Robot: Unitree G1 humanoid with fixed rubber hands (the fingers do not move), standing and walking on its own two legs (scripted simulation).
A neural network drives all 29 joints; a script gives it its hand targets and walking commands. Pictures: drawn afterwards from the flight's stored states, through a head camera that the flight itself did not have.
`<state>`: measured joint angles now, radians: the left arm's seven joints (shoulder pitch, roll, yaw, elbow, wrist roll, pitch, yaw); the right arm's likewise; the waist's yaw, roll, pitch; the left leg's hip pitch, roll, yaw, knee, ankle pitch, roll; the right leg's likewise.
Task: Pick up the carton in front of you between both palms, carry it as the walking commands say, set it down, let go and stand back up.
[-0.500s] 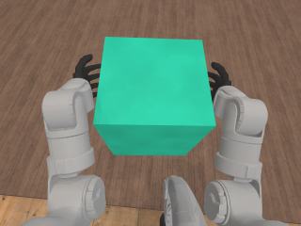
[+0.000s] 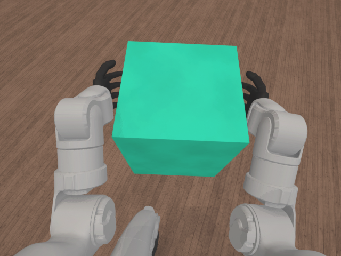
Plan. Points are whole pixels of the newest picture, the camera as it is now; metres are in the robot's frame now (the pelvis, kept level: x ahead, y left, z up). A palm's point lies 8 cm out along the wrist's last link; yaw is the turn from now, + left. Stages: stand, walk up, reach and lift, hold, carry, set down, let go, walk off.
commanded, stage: carry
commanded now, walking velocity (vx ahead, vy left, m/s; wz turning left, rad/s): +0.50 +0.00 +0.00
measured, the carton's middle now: (177, 119) +0.40 +0.05 +0.07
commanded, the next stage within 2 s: none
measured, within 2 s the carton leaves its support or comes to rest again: neither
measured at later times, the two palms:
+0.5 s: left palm (176, 8) +0.72 +0.11 +0.15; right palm (285, 29) +0.68 -0.18 +0.15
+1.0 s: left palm out of the picture +0.94 +0.11 +0.09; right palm (267, 4) +0.92 -0.18 +0.09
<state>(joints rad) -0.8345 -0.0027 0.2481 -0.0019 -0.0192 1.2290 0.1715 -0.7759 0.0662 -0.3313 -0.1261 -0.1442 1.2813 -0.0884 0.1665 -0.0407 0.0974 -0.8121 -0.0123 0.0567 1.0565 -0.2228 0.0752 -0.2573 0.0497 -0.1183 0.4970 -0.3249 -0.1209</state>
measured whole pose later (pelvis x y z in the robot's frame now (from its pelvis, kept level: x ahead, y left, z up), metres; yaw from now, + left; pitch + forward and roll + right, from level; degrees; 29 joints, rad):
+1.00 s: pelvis +0.67 -0.02 -0.01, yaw -3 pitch +4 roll +2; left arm -0.15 -0.13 0.11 -0.37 0.10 1.20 0.09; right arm -0.14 0.13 -0.08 -0.36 -0.12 1.20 -0.09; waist 0.00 -0.04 -0.14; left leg -0.42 0.02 0.22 0.50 -0.12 0.05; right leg -0.11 -0.11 -0.14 0.62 -0.46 0.03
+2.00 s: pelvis +1.28 -0.05 +0.01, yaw -5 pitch +4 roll -1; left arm -0.15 -0.13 0.10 -0.32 0.12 1.22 0.08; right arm -0.13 0.13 -0.10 -0.32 -0.11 1.21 -0.09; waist -0.03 -0.01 -0.09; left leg -0.25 0.05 0.23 0.36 -0.19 0.05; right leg -0.52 -0.09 -0.09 1.00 -0.32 0.00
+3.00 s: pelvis +1.72 -0.10 +0.00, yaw -5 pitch +5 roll +1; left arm -0.18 -0.14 0.12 -0.32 0.12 1.20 0.08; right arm -0.16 0.13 -0.10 -0.33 -0.12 1.21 -0.08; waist 0.00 -0.01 -0.10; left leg -0.35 0.04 0.20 0.53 -0.24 0.04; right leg -0.11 -0.07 -0.15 0.48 -0.39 0.04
